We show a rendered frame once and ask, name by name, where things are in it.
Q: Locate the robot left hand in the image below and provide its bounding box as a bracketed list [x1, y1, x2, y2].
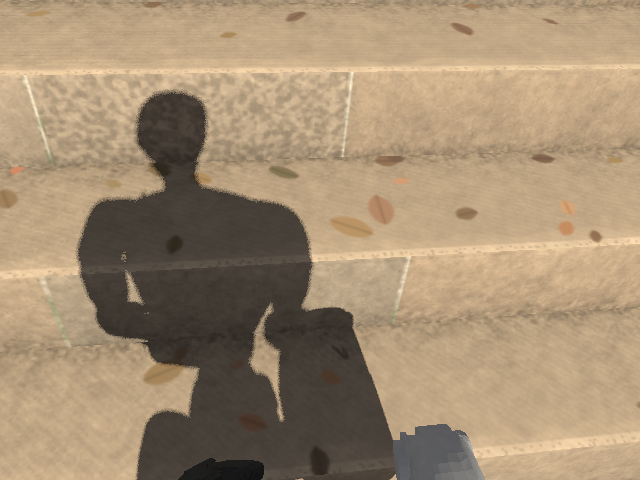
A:
[178, 458, 264, 480]

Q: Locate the robot right thigh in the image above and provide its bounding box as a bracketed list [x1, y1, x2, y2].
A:
[393, 424, 485, 480]

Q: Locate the robot right shin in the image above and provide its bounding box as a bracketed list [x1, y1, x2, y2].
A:
[455, 430, 474, 453]

